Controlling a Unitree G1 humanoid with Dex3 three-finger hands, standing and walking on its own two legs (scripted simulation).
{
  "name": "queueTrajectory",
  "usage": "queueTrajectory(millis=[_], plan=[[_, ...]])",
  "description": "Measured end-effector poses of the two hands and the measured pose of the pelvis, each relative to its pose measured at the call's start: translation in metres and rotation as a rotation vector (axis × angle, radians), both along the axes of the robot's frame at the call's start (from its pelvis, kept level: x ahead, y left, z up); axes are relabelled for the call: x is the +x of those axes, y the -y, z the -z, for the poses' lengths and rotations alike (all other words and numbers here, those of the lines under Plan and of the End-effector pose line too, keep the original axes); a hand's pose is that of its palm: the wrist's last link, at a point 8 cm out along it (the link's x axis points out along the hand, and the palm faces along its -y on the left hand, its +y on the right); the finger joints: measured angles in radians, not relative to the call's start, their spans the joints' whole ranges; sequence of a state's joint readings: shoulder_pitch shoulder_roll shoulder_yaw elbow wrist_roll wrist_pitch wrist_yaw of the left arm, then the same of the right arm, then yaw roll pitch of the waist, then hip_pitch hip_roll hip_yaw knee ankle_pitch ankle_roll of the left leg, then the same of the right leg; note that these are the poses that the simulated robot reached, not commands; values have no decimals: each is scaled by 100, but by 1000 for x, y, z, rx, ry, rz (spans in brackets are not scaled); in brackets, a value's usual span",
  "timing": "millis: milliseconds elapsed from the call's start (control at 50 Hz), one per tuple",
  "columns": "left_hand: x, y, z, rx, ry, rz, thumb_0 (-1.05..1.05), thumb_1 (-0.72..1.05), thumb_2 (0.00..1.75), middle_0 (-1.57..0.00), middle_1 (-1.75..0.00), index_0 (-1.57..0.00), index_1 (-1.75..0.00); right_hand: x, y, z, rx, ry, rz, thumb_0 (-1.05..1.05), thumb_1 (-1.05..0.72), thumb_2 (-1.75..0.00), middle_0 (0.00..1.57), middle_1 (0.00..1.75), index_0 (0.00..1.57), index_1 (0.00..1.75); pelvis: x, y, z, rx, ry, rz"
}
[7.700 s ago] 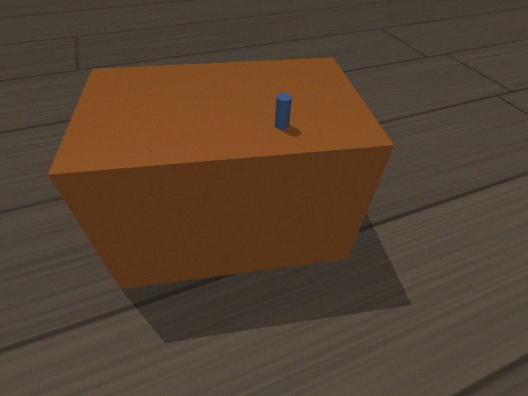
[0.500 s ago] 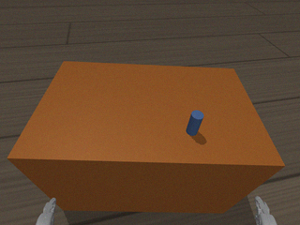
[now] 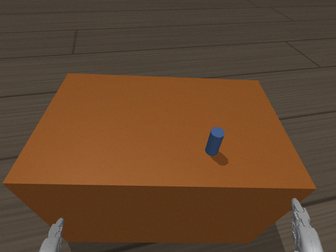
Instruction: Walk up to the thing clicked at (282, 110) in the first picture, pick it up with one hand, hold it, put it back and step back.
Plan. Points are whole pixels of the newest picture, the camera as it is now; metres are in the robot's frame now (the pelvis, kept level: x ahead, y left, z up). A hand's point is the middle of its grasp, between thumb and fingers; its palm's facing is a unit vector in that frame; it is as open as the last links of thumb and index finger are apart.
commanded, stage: rise first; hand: right
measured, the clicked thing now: (214, 142) +0.50 -0.17 -0.07
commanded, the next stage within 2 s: go down in 0.58 s
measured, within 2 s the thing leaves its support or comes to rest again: neither
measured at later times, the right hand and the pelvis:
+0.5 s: hand (284, 246) +0.16 -0.24 +0.01, palm faces +0.26 +0.91 -0.33, open 17.4 cm; pelvis -0.02 +0.01 +0.00, yaw +0 degrees
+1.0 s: hand (292, 232) +0.18 -0.25 +0.04, palm faces +0.33 +0.91 -0.26, open 17.6 cm; pelvis -0.03 +0.01 +0.00, yaw -1 degrees
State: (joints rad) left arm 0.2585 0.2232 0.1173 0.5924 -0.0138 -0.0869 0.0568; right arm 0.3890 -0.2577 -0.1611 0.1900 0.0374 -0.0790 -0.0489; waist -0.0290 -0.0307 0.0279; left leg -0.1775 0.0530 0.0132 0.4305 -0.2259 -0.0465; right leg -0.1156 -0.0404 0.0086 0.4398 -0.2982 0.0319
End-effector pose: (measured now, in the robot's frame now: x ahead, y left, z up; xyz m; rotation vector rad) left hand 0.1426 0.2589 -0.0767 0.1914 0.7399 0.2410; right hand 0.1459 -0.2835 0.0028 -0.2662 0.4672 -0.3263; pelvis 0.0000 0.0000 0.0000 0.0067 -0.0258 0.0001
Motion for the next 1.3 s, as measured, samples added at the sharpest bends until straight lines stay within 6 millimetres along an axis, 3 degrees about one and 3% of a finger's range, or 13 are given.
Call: queueTrajectory(millis=[540, 920, 1040, 1160, 1300], plan=[[-15, -3, 2, -15, 23, 12, -1, -53, 7, -6, -6, -6, -6, -21, -6, -35, -53, 138, -31, -1, 52, -5, 6, 6, 6, 5, -17, -6, 0, -4, 27, 9], [-14, -13, 2, 6, 45, 14, -1, -52, 5, -6, -6, -6, -5, -18, -2, -52, -54, 285, -21, -1, 52, -4, 5, 6, 6, 5, -23, -9, 3, -4, 17, 15], [-11, -14, 1, 24, 56, 12, -1, -52, 4, -6, -5, -5, -5, 7, 13, -52, -8, 344, -20, -1, 57, -3, 5, 6, 6, 5, -29, -13, 5, -3, 7, 26], [-14, -13, -2, 53, 73, 1, -1, -52, 4, -6, -5, -5, -5, 53, 34, -62, 80, 430, -92, -1, 60, -2, 4, 5, 5, 5, -33, -13, 8, -1, -18, 25], [-29, -1, 3, 69, 54, -17, -1, -51, 3, -5, -5, -5, -5, 104, 46, -58, 225, 447, -195, -1, 60, -1, 4, 5, 5, 5, -35, -4, 13, 2, -62, 12]])
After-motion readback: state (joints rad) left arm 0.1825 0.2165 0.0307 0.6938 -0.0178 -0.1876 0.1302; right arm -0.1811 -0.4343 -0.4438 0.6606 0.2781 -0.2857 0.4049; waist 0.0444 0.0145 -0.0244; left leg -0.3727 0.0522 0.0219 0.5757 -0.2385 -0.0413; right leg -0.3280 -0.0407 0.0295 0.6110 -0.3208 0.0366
